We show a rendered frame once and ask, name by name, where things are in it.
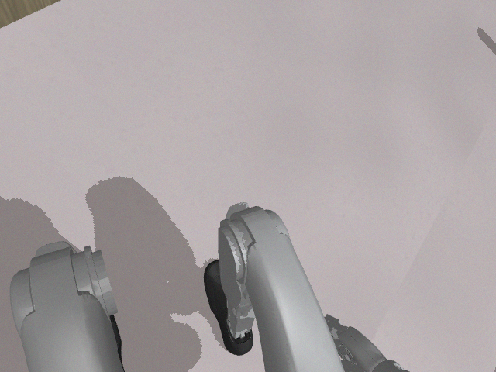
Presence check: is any right robot hand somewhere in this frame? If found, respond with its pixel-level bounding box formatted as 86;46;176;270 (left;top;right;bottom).
325;314;387;372

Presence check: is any right robot foot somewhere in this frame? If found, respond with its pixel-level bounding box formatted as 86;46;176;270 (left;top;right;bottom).
204;260;253;356

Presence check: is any left robot foot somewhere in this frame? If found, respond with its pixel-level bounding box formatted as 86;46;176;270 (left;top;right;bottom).
110;315;125;372

